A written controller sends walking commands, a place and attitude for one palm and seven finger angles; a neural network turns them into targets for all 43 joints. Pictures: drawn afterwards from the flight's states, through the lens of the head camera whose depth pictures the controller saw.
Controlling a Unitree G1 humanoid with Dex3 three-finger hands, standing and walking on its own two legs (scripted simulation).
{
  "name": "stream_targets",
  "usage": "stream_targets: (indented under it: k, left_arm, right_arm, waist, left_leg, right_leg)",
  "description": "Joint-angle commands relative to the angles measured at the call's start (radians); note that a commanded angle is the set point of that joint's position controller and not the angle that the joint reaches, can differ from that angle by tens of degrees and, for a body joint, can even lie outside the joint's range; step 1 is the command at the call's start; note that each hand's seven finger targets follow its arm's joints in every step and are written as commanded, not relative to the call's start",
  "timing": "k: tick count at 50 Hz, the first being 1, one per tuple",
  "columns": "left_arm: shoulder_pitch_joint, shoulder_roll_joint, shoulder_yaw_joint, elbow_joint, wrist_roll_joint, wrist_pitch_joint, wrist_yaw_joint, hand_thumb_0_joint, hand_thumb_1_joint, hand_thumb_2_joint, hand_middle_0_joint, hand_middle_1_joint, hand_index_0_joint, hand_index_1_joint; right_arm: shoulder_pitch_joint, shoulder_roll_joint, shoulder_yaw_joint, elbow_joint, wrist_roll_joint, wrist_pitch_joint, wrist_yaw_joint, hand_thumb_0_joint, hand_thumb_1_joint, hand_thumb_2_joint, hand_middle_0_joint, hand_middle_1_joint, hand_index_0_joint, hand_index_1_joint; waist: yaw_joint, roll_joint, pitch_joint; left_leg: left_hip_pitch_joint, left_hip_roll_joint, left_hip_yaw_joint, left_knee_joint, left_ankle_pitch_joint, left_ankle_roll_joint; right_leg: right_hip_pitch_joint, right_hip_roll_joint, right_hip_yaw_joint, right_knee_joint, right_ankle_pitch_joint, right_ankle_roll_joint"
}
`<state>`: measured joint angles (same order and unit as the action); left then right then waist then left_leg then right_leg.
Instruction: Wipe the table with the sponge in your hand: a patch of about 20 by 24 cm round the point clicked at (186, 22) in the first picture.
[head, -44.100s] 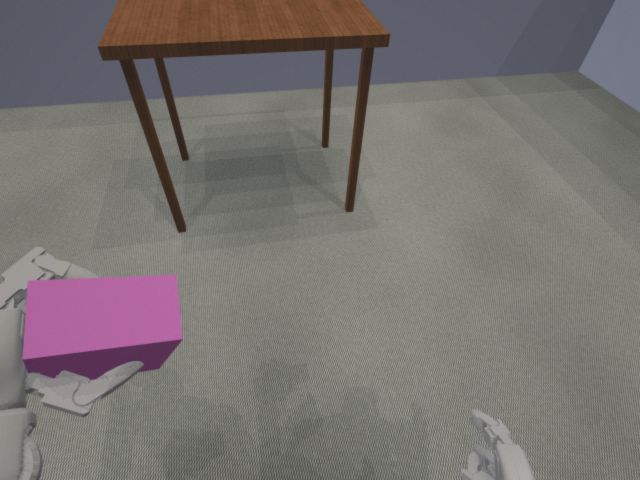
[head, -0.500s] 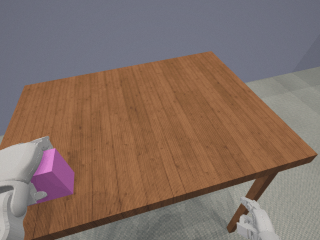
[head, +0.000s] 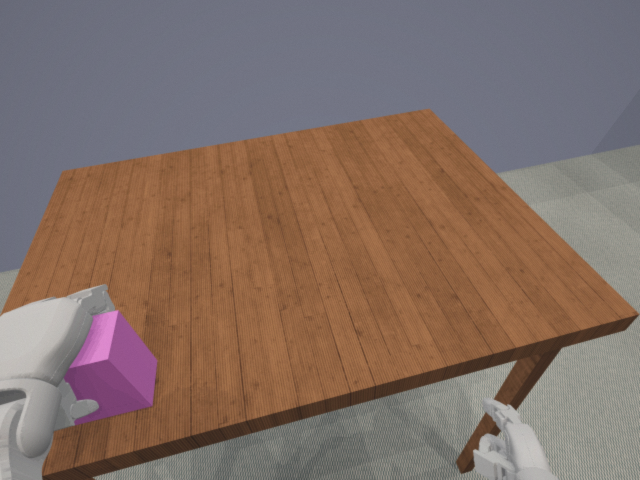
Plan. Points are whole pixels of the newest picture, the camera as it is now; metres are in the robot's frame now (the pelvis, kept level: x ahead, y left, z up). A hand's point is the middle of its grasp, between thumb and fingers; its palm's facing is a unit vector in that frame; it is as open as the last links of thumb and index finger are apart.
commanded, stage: lift the sponge slowly off the table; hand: left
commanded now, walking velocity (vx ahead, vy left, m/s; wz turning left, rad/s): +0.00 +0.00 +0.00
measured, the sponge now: (89, 380) +0.18 +0.31 +0.06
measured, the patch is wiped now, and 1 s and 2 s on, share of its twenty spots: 1.00 1.00 1.00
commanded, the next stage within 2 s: bring the sponge back beside the body in 1.68 s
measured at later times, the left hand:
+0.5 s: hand (65, 345) +0.18 +0.31 +0.13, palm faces +0.06 -0.06 -1.00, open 10.2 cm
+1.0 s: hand (51, 322) +0.19 +0.31 +0.16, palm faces +0.08 -0.04 -1.00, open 10.2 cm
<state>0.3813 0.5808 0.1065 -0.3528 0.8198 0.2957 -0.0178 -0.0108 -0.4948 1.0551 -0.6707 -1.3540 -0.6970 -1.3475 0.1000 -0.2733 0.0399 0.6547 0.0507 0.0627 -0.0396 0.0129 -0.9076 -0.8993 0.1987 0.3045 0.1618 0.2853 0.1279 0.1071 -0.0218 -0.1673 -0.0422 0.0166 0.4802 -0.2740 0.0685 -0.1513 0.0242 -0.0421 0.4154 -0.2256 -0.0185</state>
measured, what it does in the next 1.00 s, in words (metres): stands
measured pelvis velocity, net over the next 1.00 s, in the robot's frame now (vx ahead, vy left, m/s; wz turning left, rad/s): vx -0.02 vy -0.02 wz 0.01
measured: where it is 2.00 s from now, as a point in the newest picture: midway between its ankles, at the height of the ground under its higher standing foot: outside the picture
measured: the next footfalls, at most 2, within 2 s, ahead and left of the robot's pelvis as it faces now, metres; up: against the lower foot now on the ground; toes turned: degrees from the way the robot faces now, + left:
none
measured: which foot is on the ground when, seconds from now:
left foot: down 0.00-1.00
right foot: down 0.00-1.00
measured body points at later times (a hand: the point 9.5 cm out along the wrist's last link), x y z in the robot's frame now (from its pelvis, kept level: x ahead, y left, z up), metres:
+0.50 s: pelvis -0.01 -0.01 +0.00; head -0.02 -0.05 +0.45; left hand +0.18 +0.31 +0.18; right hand +0.22 -0.21 -0.09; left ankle -0.01 +0.07 -0.74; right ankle +0.00 -0.11 -0.74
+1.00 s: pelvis -0.02 -0.02 +0.00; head -0.03 -0.05 +0.45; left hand +0.18 +0.31 +0.21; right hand +0.22 -0.21 -0.09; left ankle -0.01 +0.07 -0.74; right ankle +0.00 -0.11 -0.74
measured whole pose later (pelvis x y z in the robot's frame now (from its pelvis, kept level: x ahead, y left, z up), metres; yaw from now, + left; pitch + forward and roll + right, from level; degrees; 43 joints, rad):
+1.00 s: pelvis -0.02 -0.02 +0.00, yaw +1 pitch -5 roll -1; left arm 0.13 0.69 0.12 -0.27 0.76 0.35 -0.14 -0.01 -0.51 1.05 -0.70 -1.32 -0.73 -1.31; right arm 0.06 -0.28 0.07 0.68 0.06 0.05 -0.09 0.01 -0.91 -0.90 0.20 0.30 0.17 0.29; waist 0.15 0.12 0.02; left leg -0.14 -0.04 0.00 0.46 -0.23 0.05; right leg -0.14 0.03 -0.05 0.41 -0.20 -0.04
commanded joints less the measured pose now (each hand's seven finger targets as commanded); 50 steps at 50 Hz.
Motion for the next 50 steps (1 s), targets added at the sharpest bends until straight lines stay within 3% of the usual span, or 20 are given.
stream_targets:
  k: [1, 4, 5, 6, 8, 10, 11, 15, 22, 29, 30, 31, 33, 35, 38, 40, 44, 45, 49, 50]
  left_arm:
    - [-0.168, 0.246, 0.151, -0.177, 0.012, 0.001, 0.03, 0.0, 0.1, 1.3, -1.2, -1.6, -1.2, -1.6]
    - [-0.156, 0.214, 0.129, -0.157, 0.008, -0.004, 0.032, 0.0, 0.1, 1.3, -1.2, -1.6, -1.2, -1.6]
    - [-0.2, 0.232, 0.137, -0.191, 0.011, -0.005, 0.034, 0.0, 0.1, 1.3, -1.2, -1.6, -1.2, -1.6]
    - [-0.227, 0.258, 0.149, -0.194, 0.019, -0.005, 0.036, 0.0, 0.1, 1.3, -1.2, -1.6, -1.2, -1.6]
    - [-0.217, 0.241, 0.138, -0.116, 0.019, 0.005, 0.033, 0.0, 0.1, 1.3, -1.2, -1.6, -1.2, -1.6]
    - [-0.279, 0.279, 0.161, -0.172, 0.02, 0.002, 0.031, 0.0, 0.1, 1.3, -1.2, -1.6, -1.2, -1.6]
    - [-0.312, 0.288, 0.157, -0.173, 0.025, 0.003, 0.03, 0.0, 0.1, 1.3, -1.2, -1.6, -1.2, -1.6]
    - [-0.285, 0.324, 0.202, -0.151, 0.011, 0.001, 0.018, 0.0, 0.1, 1.3, -1.2, -1.6, -1.2, -1.6]
    - [-0.319, 0.294, 0.169, -0.136, -0.007, 0.012, -0.004, 0.0, 0.1, 1.3, -1.2, -1.6, -1.2, -1.6]
    - [-0.348, 0.352, 0.21, -0.11, -0.01, 0.015, -0.027, 0.0, 0.1, 1.3, -1.2, -1.6, -1.2, -1.6]
    - [-0.364, 0.357, 0.208, -0.159, -0.01, 0.018, -0.029, 0.0, 0.1, 1.3, -1.2, -1.6, -1.2, -1.6]
    - [-0.412, 0.357, 0.196, -0.159, -0.007, 0.015, -0.029, 0.0, 0.1, 1.3, -1.2, -1.6, -1.2, -1.6]
    - [-0.358, 0.348, 0.204, -0.083, -0.017, 0.022, -0.034, 0.0, 0.1, 1.3, -1.2, -1.6, -1.2, -1.6]
    - [-0.426, 0.357, 0.197, -0.132, -0.016, 0.027, -0.04, 0.0, 0.1, 1.3, -1.2, -1.6, -1.2, -1.6]
    - [-0.416, 0.346, 0.185, -0.089, -0.018, 0.031, -0.047, 0.0, 0.1, 1.3, -1.2, -1.6, -1.2, -1.6]
    - [-0.446, 0.367, 0.196, -0.135, -0.015, 0.04, -0.052, 0.0, 0.1, 1.3, -1.2, -1.6, -1.2, -1.6]
    - [-0.449, 0.372, 0.197, -0.099, -0.025, 0.046, -0.066, 0.0, 0.1, 1.3, -1.2, -1.6, -1.2, -1.6]
    - [-0.474, 0.4, 0.219, -0.123, -0.023, 0.052, -0.065, 0.0, 0.1, 1.3, -1.2, -1.6, -1.2, -1.6]
    - [-0.49, 0.382, 0.193, -0.089, -0.032, 0.054, -0.082, 0.0, 0.1, 1.3, -1.2, -1.6, -1.2, -1.6]
    - [-0.508, 0.412, 0.22, -0.124, -0.029, 0.056, -0.08, 0.0, 0.1, 1.3, -1.2, -1.6, -1.2, -1.6]
  right_arm:
    - [-0.217, -0.103, -0.03, -0.21, -0.007, -0.078, -0.016, 0.0, -0.9, -0.9, 0.2, 0.3, 0.2, 0.3]
    - [-0.218, -0.101, -0.033, -0.195, -0.003, -0.081, -0.018, 0.0, -0.9, -0.9, 0.2, 0.3, 0.2, 0.3]
    - [-0.257, -0.093, -0.023, -0.208, 0.001, -0.093, -0.022, 0.0, -0.9, -0.9, 0.2, 0.3, 0.2, 0.3]
    - [-0.228, -0.1, -0.028, -0.209, -0.008, -0.094, -0.027, 0.0, -0.9, -0.9, 0.2, 0.3, 0.2, 0.3]
    - [-0.222, -0.104, -0.028, -0.186, -0.007, -0.09, -0.031, 0.0, -0.9, -0.9, 0.2, 0.3, 0.2, 0.3]
    - [-0.274, -0.097, -0.02, -0.195, 0.001, -0.099, -0.034, 0.0, -0.9, -0.9, 0.2, 0.3, 0.2, 0.3]
    - [-0.249, -0.101, -0.021, -0.199, -0.008, -0.099, -0.04, 0.0, -0.9, -0.9, 0.2, 0.3, 0.2, 0.3]
    - [-0.285, -0.101, -0.017, -0.189, -0.002, -0.1, -0.038, 0.0, -0.9, -0.9, 0.2, 0.3, 0.2, 0.3]
    - [-0.264, -0.1, -0.016, -0.188, -0.002, -0.103, -0.042, 0.0, -0.9, -0.9, 0.2, 0.3, 0.2, 0.3]
    - [-0.259, -0.112, -0.019, -0.181, -0.002, -0.094, -0.047, 0.0, -0.9, -0.9, 0.2, 0.3, 0.2, 0.3]
    - [-0.306, -0.103, -0.009, -0.2, 0.004, -0.105, -0.048, 0.0, -0.9, -0.9, 0.2, 0.3, 0.2, 0.3]
    - [-0.278, -0.107, -0.01, -0.198, -0.005, -0.102, -0.052, 0.0, -0.9, -0.9, 0.2, 0.3, 0.2, 0.3]
    - [-0.258, -0.111, -0.014, -0.182, -0.004, -0.097, -0.052, 0.0, -0.9, -0.9, 0.2, 0.3, 0.2, 0.3]
    - [-0.309, -0.103, -0.006, -0.195, 0.01, -0.102, -0.053, 0.0, -0.9, -0.9, 0.2, 0.3, 0.2, 0.3]
    - [-0.271, -0.11, -0.011, -0.185, -0.001, -0.097, -0.058, 0.0, -0.9, -0.9, 0.2, 0.3, 0.2, 0.3]
    - [-0.322, -0.102, -0.004, -0.2, 0.009, -0.105, -0.057, 0.0, -0.9, -0.9, 0.2, 0.3, 0.2, 0.3]
    - [-0.282, -0.112, -0.008, -0.189, 0.004, -0.09, -0.058, 0.0, -0.9, -0.9, 0.2, 0.3, 0.2, 0.3]
    - [-0.325, -0.106, -0.003, -0.199, 0.012, -0.1, -0.06, 0.0, -0.9, -0.9, 0.2, 0.3, 0.2, 0.3]
    - [-0.289, -0.11, -0.004, -0.194, 0.007, -0.088, -0.063, 0.0, -0.9, -0.9, 0.2, 0.3, 0.2, 0.3]
    - [-0.328, -0.103, 0.0, -0.204, 0.016, -0.101, -0.062, 0.0, -0.9, -0.9, 0.2, 0.3, 0.2, 0.3]
  waist:
    - [0.014, -0.021, -0.117]
    - [0.009, -0.035, -0.099]
    - [0.009, -0.019, -0.11]
    - [0.019, -0.01, -0.143]
    - [0.009, -0.043, -0.094]
    - [0.01, -0.013, -0.115]
    - [0.016, 0.002, -0.138]
    - [0.02, -0.018, -0.145]
    - [0.01, -0.02, -0.126]
    - [0.02, -0.041, -0.146]
    - [0.02, -0.021, -0.152]
    - [0.021, 0.011, -0.172]
    - [0.02, -0.04, -0.127]
    - [0.011, -0.02, -0.127]
    - [0.018, -0.014, -0.131]
    - [0.02, -0.012, -0.137]
    - [0.02, -0.042, -0.144]
    - [0.018, -0.022, -0.15]
    - [0.021, -0.008, -0.141]
    - [0.02, 0.002, -0.154]
  left_leg:
    - [0.016, 0.034, -0.124, -0.074, 0.271, -0.021]
    - [0.029, 0.038, -0.131, -0.085, 0.272, -0.028]
    - [0.039, 0.037, -0.136, -0.091, 0.249, -0.026]
    - [0.035, 0.033, -0.13, -0.084, 0.261, -0.022]
    - [0.029, 0.035, -0.13, -0.092, 0.256, -0.028]
    - [0.045, 0.032, -0.136, -0.098, 0.23, -0.026]
    - [0.04, 0.028, -0.127, -0.091, 0.238, -0.023]
    - [0.053, 0.027, -0.134, -0.093, 0.255, -0.029]
    - [0.046, 0.03, -0.128, -0.089, 0.26, -0.031]
    - [0.046, 0.025, -0.123, -0.083, 0.264, -0.03]
    - [0.056, 0.025, -0.132, -0.089, 0.249, -0.03]
    - [0.052, 0.022, -0.121, -0.08, 0.265, -0.028]
    - [0.04, 0.028, -0.122, -0.085, 0.256, -0.032]
    - [0.048, 0.028, -0.133, -0.095, 0.224, -0.034]
    - [0.044, 0.027, -0.12, -0.09, 0.242, -0.034]
    - [0.048, 0.027, -0.134, -0.096, 0.223, -0.035]
    - [0.038, 0.028, -0.125, -0.09, 0.24, -0.035]
    - [0.043, 0.03, -0.132, -0.091, 0.222, -0.037]
    - [0.035, 0.028, -0.122, -0.091, 0.225, -0.037]
    - [0.042, 0.031, -0.136, -0.092, 0.218, -0.039]
  right_leg:
    - [0.058, -0.001, 0.094, -0.051, 0.129, -0.066]
    - [0.045, -0.001, 0.088, -0.06, 0.119, -0.061]
    - [0.054, 0.008, 0.123, -0.063, 0.104, -0.071]
    - [0.076, -0.002, 0.104, -0.055, 0.112, -0.072]
    - [0.052, -0.001, 0.094, -0.069, 0.1, -0.068]
    - [0.066, 0.006, 0.139, -0.074, 0.081, -0.076]
    - [0.082, -0.007, 0.114, -0.067, 0.089, -0.076]
    - [0.097, -0.002, 0.154, -0.073, 0.113, -0.081]
    - [0.077, -0.017, 0.118, -0.073, 0.114, -0.071]
    - [0.092, -0.025, 0.121, -0.071, 0.133, -0.069]
    - [0.093, -0.014, 0.157, -0.074, 0.111, -0.077]
    - [0.106, -0.026, 0.128, -0.065, 0.133, -0.079]
    - [0.083, -0.026, 0.118, -0.074, 0.122, -0.072]
    - [0.073, -0.016, 0.159, -0.084, 0.084, -0.078]
    - [0.079, -0.031, 0.122, -0.075, 0.105, -0.073]
    - [0.08, -0.02, 0.167, -0.077, 0.083, -0.082]
    - [0.085, -0.037, 0.127, -0.071, 0.111, -0.068]
    - [0.083, -0.025, 0.173, -0.075, 0.088, -0.08]
    - [0.078, -0.041, 0.125, -0.071, 0.091, -0.069]
    - [0.081, -0.028, 0.17, -0.072, 0.079, -0.083]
